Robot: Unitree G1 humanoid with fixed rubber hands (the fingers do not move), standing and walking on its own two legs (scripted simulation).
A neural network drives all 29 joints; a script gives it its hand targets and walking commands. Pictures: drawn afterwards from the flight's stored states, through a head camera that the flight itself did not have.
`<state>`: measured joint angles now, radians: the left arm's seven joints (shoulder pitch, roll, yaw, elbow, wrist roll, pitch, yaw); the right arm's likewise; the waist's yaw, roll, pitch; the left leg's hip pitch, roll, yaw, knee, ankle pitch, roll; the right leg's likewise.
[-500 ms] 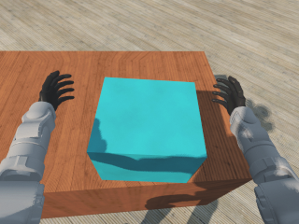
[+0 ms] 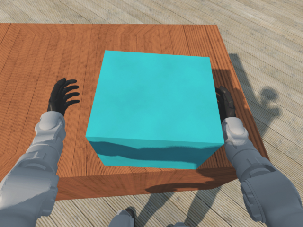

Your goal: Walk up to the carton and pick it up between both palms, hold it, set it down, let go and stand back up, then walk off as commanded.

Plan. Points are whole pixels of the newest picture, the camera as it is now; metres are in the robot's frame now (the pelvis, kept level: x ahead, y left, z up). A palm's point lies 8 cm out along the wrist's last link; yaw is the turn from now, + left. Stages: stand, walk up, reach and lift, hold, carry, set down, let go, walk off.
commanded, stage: reach and lift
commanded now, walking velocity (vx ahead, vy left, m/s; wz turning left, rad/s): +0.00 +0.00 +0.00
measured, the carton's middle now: (153, 114) +0.43 +0.01 -0.03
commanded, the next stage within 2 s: none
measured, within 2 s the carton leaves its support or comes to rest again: neither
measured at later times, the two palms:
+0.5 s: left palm (72, 111) +0.42 +0.24 +0.00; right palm (223, 112) +0.43 -0.19 +0.01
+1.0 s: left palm (83, 116) +0.41 +0.21 -0.01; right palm (220, 113) +0.42 -0.18 +0.00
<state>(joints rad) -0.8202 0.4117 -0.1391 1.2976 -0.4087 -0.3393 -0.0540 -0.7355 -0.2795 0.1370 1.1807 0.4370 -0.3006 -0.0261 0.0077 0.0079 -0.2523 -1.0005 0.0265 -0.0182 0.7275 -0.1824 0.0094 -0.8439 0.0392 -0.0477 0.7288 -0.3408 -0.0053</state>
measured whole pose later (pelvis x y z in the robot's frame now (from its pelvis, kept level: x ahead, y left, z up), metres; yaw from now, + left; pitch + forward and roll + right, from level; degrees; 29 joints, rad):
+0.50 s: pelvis +0.00 +0.01 -0.01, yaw -2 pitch +28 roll -3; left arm -0.78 0.33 -0.09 1.21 -0.33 -0.35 -0.01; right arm -0.78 -0.30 0.16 1.19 0.43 -0.33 0.00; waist 0.03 0.01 -0.28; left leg -1.09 0.04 0.01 0.83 -0.23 0.02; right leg -0.94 0.05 -0.02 0.83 -0.38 0.01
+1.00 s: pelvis +0.01 +0.01 -0.01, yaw -2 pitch +28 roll -3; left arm -0.75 0.22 0.01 1.29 -0.23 -0.47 0.02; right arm -0.78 -0.22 0.06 1.28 0.32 -0.42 -0.07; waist 0.03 0.01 -0.28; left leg -1.07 0.05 0.01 0.81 -0.24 0.02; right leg -0.91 0.05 -0.02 0.80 -0.37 0.00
